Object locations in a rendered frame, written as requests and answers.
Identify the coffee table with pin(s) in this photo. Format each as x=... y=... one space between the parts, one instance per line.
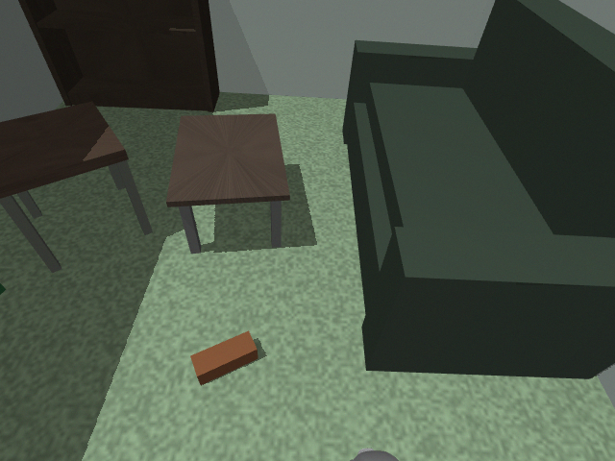
x=228 y=159

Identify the sofa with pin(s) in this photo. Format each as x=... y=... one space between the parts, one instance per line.
x=483 y=183

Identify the bookshelf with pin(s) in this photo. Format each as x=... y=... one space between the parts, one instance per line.
x=147 y=54

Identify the chair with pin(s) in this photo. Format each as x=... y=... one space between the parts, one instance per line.
x=52 y=146

